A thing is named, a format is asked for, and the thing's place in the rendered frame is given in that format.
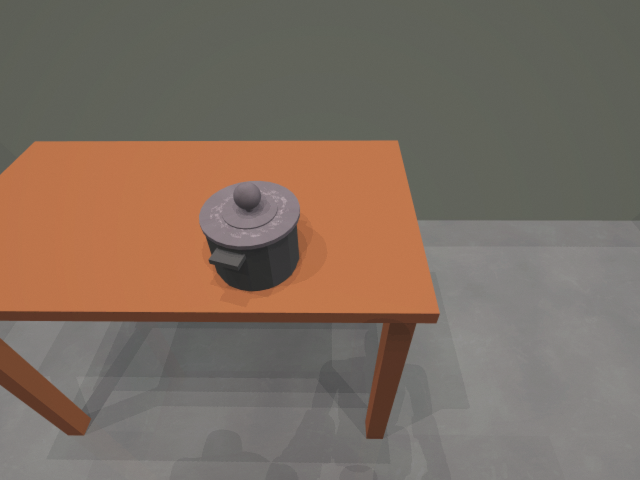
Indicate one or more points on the lid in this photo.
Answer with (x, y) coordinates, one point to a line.
(230, 226)

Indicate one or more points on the pot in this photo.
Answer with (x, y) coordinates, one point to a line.
(256, 269)

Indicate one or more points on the knob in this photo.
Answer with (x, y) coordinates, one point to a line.
(247, 195)

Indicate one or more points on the table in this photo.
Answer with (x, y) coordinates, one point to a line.
(109, 231)

